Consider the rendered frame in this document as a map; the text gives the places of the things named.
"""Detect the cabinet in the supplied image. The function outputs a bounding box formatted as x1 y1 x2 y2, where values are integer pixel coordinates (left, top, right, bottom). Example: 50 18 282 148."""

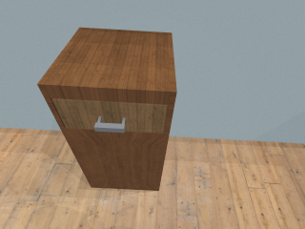
37 27 177 191

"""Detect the handle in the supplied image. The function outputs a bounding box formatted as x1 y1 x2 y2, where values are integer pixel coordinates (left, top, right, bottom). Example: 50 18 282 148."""
93 116 126 133

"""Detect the drawer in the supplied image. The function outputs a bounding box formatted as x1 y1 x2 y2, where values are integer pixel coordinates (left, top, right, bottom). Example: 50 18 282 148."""
52 98 168 134

